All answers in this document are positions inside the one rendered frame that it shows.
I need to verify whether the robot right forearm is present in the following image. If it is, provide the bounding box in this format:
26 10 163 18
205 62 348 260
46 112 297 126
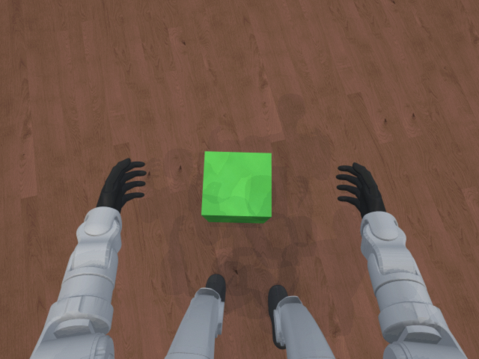
360 211 468 359

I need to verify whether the left robot hand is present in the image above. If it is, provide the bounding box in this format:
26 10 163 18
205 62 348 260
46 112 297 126
96 158 147 213

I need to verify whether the robot left thigh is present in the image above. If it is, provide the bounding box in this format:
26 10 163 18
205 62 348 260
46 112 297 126
165 295 225 359

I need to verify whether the carton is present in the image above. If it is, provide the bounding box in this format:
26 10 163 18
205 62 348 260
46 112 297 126
201 151 272 224

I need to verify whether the robot right upper arm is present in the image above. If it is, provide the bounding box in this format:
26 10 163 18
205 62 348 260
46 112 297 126
383 340 466 359

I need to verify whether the right robot shin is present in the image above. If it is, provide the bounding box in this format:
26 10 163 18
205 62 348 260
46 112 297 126
276 296 307 309

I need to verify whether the robot left upper arm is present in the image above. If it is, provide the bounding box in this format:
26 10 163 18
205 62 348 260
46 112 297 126
32 333 115 359

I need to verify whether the robot left forearm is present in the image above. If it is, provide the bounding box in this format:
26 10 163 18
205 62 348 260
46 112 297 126
30 206 122 359

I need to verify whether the right robot hand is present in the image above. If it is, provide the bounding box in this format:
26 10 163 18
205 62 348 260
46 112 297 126
336 162 386 218

